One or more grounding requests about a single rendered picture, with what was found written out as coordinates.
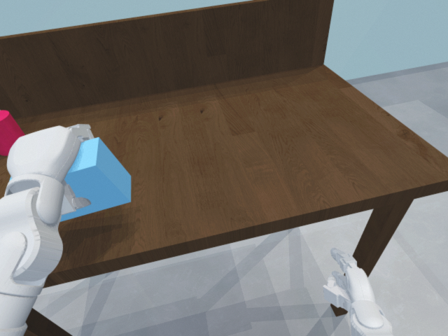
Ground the right robot forearm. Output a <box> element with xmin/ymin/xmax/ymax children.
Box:
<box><xmin>349</xmin><ymin>300</ymin><xmax>394</xmax><ymax>336</ymax></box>

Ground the robot right hand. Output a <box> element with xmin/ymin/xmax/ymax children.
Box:
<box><xmin>323</xmin><ymin>248</ymin><xmax>376</xmax><ymax>312</ymax></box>

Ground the sponge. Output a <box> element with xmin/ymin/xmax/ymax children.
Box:
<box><xmin>10</xmin><ymin>137</ymin><xmax>131</xmax><ymax>222</ymax></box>

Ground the left robot forearm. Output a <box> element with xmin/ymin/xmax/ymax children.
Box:
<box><xmin>0</xmin><ymin>174</ymin><xmax>64</xmax><ymax>336</ymax></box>

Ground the robot left hand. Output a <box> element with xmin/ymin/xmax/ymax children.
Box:
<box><xmin>7</xmin><ymin>124</ymin><xmax>94</xmax><ymax>215</ymax></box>

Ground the table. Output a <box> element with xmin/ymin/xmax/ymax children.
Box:
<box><xmin>0</xmin><ymin>0</ymin><xmax>448</xmax><ymax>336</ymax></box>

